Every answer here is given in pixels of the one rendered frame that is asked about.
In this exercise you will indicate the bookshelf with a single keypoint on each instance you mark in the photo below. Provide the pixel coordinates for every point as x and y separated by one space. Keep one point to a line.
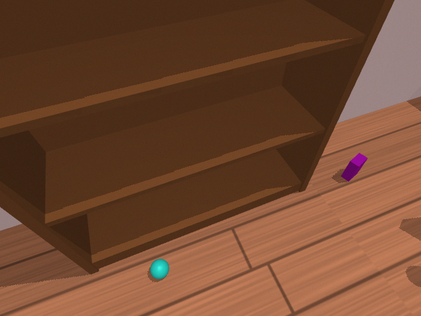
125 124

